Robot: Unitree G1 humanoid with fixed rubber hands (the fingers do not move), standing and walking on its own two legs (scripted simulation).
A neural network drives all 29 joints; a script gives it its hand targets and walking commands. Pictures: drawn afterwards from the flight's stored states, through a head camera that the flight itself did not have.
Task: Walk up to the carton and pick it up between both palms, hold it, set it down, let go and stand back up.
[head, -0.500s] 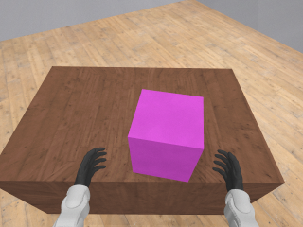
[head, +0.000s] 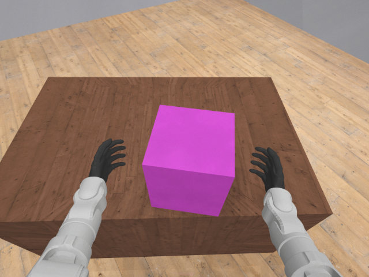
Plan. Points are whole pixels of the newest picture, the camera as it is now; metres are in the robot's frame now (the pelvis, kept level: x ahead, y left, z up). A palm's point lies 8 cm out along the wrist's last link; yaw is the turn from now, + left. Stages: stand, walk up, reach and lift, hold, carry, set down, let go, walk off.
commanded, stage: reach and lift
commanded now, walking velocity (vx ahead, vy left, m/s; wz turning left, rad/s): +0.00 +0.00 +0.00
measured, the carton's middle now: (190, 163) +0.43 -0.03 -0.09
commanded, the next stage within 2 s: none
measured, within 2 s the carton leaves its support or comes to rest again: neither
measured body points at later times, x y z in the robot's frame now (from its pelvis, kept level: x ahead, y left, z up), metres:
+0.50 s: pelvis -0.01 +0.00 -0.01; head +0.04 +0.02 +0.44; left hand +0.44 +0.17 +0.04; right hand +0.38 -0.21 +0.04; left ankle +0.01 +0.13 -0.73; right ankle +0.01 -0.12 -0.73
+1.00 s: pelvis -0.03 +0.00 -0.05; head +0.09 +0.01 +0.39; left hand +0.43 +0.16 -0.05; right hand +0.38 -0.20 -0.05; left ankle +0.01 +0.13 -0.73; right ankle +0.01 -0.12 -0.73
